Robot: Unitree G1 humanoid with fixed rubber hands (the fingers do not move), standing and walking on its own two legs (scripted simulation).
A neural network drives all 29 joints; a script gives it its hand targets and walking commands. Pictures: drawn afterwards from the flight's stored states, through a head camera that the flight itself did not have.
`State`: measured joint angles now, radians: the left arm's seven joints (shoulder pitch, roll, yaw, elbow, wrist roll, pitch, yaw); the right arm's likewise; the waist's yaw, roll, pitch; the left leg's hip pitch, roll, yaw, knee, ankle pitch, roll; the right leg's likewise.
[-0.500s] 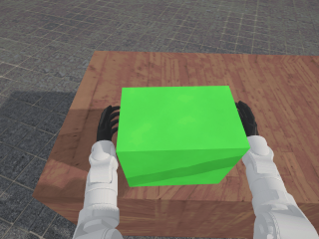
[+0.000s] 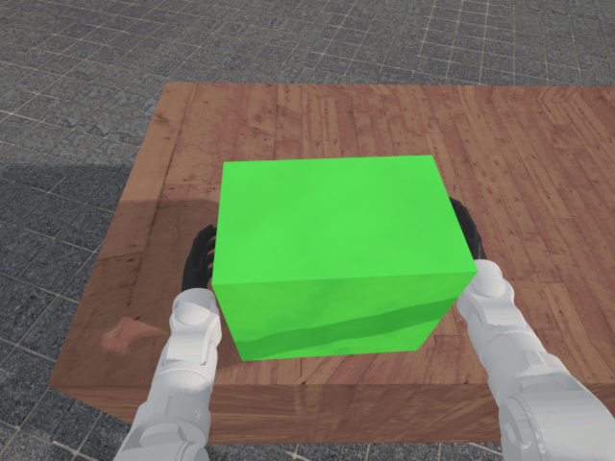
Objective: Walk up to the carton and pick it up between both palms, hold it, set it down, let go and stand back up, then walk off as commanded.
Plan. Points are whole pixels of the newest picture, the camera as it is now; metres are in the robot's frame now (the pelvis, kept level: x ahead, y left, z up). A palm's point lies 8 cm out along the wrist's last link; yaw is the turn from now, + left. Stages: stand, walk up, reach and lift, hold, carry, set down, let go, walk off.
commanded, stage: set down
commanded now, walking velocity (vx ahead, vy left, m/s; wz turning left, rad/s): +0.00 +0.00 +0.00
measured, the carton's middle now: (330, 265) +0.39 -0.01 +0.01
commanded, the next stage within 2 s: none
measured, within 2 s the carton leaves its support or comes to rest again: neither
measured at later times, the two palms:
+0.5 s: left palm (154, 297) +0.33 +0.22 +0.03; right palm (482, 274) +0.36 -0.22 +0.03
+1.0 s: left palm (134, 370) +0.25 +0.23 +0.00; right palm (512, 341) +0.27 -0.24 +0.01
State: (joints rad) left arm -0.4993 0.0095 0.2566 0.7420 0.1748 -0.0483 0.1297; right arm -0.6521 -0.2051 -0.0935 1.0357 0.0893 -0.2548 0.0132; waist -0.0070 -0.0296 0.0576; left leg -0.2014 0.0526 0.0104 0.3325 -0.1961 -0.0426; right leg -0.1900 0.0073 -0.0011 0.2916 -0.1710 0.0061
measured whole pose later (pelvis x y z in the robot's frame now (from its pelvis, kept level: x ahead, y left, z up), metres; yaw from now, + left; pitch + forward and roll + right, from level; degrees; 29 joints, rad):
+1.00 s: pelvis -0.05 -0.01 -0.01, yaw +0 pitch +5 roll -1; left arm -0.25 0.23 0.04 0.78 -0.20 -0.20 0.07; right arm -0.34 -0.37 0.14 0.92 0.36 -0.27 0.08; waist 0.04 0.00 -0.09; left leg -0.33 0.07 0.01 0.40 -0.16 -0.05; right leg -0.32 0.03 0.00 0.36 -0.13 -0.01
